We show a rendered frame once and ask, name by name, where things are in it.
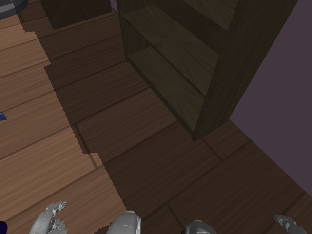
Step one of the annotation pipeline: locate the bookshelf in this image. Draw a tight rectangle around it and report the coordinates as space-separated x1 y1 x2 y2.
116 0 298 142

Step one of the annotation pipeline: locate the left robot hand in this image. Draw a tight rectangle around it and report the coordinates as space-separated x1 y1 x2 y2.
29 201 68 234

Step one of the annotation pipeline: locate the right robot hand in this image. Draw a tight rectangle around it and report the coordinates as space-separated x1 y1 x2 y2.
274 214 307 234

